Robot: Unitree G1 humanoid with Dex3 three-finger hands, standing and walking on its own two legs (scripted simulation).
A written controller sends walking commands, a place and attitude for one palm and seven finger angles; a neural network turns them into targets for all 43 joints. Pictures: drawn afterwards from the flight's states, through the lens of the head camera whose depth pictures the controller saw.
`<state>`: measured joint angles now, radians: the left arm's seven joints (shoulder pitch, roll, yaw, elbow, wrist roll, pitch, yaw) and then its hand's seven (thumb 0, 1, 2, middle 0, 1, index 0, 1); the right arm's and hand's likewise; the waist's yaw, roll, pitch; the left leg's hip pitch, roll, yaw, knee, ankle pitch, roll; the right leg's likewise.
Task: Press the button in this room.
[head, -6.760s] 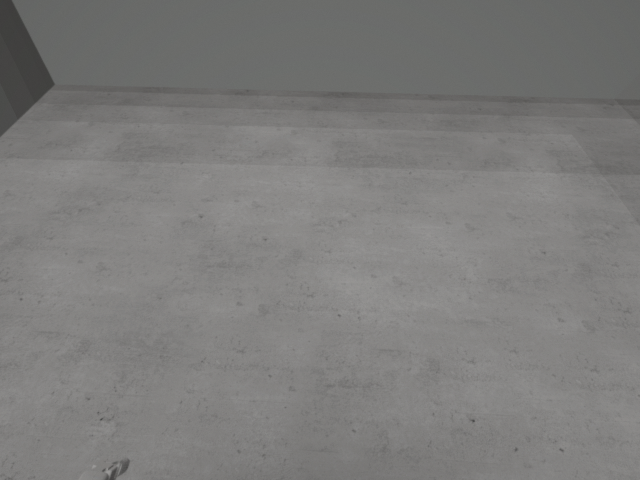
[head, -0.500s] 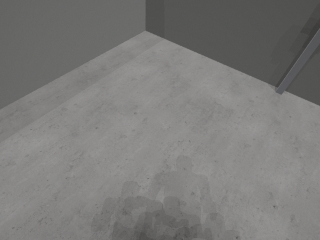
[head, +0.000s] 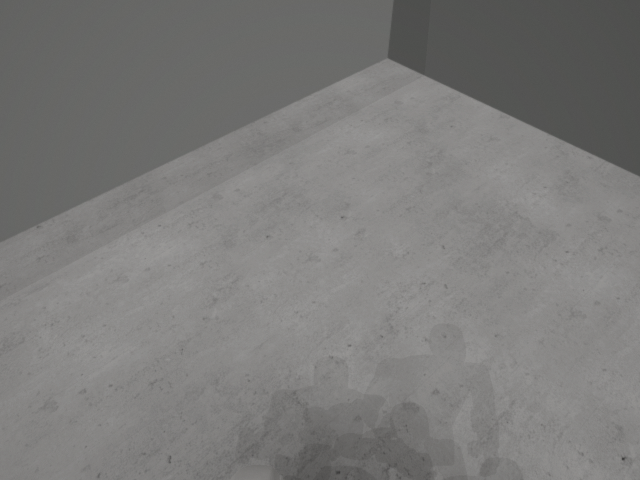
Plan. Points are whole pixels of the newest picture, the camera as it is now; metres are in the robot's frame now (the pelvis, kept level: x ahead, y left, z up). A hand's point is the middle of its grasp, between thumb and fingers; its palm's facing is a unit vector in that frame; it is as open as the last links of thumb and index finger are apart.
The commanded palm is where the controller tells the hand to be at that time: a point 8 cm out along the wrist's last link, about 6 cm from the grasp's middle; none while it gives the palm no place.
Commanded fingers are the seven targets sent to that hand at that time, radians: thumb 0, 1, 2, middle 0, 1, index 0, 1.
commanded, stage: turn or walk to find it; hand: left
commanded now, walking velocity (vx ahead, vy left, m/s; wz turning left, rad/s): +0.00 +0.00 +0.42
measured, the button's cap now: out of the picture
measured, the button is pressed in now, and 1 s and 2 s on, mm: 0 0 0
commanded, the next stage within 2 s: none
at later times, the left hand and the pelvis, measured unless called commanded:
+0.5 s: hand out of the picture +0.04 +0.26 -0.16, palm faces +0.22 -0.94 -0.26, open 7.4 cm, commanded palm none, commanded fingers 0.00 0.90 0.90 -0.20 -0.30 -0.20 -0.30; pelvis -0.02 +0.04 +0.00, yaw +11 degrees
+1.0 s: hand out of the picture -0.10 +0.24 -0.19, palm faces +0.47 -0.86 -0.23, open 7.4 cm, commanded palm none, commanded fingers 0.00 0.90 0.90 -0.20 -0.30 -0.20 -0.30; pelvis -0.05 +0.04 -0.02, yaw +26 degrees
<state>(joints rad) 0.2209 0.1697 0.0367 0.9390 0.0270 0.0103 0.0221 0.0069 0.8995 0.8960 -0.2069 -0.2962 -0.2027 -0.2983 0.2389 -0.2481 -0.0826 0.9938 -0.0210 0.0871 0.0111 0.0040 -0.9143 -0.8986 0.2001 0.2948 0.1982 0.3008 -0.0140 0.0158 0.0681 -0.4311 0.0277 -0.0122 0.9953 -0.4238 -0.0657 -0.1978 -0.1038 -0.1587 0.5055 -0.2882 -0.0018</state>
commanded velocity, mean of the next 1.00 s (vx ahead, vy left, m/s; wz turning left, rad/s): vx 0.00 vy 0.00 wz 0.42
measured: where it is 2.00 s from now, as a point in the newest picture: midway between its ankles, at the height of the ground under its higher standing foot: outside the picture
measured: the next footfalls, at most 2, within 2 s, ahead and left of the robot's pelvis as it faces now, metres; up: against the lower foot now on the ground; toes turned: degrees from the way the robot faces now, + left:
left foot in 0.14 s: +0.02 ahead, +0.15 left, +0.00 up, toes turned +7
right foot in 0.56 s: +0.04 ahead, -0.08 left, +0.00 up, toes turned +9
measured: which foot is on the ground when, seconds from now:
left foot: up 0.00-0.12, down 0.14-0.58, up 0.60-0.96, down 0.98-1.00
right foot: down 0.00-0.14, up 0.16-0.54, down 0.56-0.98, up 1.00-1.00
